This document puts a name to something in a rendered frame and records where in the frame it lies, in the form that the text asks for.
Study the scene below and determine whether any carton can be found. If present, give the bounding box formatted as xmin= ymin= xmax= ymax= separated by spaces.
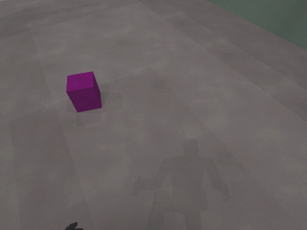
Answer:
xmin=66 ymin=71 xmax=102 ymax=113

